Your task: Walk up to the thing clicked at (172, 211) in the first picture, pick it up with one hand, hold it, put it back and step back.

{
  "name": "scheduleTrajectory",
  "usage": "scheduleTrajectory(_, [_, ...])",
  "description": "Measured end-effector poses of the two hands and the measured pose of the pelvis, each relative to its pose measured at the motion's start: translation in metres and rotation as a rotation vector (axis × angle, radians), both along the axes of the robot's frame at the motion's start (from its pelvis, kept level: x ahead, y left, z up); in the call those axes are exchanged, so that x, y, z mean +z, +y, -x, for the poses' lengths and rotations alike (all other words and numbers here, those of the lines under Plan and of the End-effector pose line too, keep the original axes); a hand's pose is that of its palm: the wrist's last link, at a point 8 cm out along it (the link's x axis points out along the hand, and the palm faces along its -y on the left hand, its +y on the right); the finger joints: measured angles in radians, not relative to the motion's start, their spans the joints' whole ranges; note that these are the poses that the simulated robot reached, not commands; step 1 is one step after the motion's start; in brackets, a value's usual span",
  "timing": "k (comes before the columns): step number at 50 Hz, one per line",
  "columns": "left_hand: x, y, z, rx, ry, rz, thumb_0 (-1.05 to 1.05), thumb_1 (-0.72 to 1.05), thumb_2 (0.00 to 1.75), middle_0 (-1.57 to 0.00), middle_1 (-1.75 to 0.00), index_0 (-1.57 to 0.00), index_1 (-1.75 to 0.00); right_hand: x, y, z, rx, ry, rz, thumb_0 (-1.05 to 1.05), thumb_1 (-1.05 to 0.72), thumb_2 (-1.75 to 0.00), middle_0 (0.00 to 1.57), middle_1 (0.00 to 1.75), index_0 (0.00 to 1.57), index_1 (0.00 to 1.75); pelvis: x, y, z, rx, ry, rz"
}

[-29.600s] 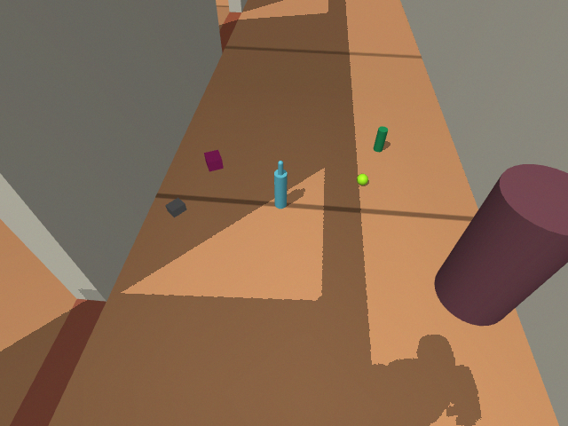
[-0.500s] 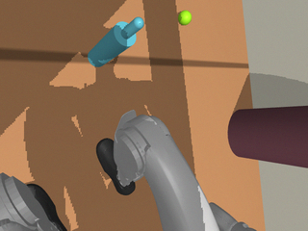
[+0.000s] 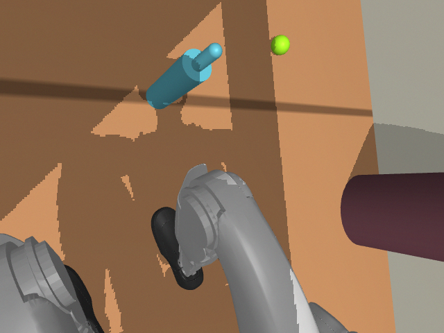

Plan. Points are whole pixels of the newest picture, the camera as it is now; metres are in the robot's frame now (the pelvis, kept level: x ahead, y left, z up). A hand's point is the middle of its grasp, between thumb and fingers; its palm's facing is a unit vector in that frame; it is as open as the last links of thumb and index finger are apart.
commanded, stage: withdraw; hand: left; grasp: from above
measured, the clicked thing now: out of the picture +0.46 +0.39 -0.31
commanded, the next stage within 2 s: home in 0.62 s
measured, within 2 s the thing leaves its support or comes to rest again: neither
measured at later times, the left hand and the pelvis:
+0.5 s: hand out of the picture +0.41 +0.38 -0.13, palm faces -0.44 -0.12 -0.89, open 13.6 cm; pelvis -0.01 +0.00 +0.01, yaw +7 degrees
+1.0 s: hand out of the picture +0.47 +0.40 -0.14, palm faces -0.41 -0.23 -0.88, open 13.0 cm; pelvis +0.00 -0.01 +0.01, yaw +6 degrees
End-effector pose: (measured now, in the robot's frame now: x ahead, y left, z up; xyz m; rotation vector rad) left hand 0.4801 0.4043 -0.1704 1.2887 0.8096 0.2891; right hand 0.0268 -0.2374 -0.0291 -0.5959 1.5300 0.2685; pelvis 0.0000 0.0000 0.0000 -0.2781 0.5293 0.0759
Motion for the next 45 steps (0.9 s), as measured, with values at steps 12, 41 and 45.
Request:
scheduleTrajectory(12, [0.072, 0.003, 0.044, -0.331, 0.244, 0.015, 0.0, -0.49, 0.98, -0.09, -0.97, -0.09, -0.96, -0.029, -0.016, -0.046, -0.017, -0.129, -0.004, 0.01, -0.91, -0.89, 0.2, 0.3, 0.2, 0.3, 0.009, 0.004, 0.008, 0.045, -0.011, -0.03])
scheduleTrajectory(41, [0.067, -0.032, 0.002, -0.347, 0.067, -0.053, 0.0, -0.32, 0.85, -0.24, -0.79, -0.22, -0.79, -0.05, -0.029, -0.041, -0.103, -0.141, 0.09, 0.0, -0.89, -0.89, 0.2, 0.3, 0.2, 0.3, -0.005, -0.011, 0.004, 0.054, 0.05, -0.101])
scheduleTrajectory(45, [0.076, -0.019, -0.008, -0.297, 0.063, -0.036, 0.0, -0.29, 0.81, -0.24, -0.69, -0.22, -0.7, -0.049, -0.028, -0.016, -0.155, -0.056, 0.104, 0.01, -0.89, -0.89, 0.2, 0.3, 0.2, 0.3, -0.004, -0.01, 0.001, 0.048, 0.053, -0.096])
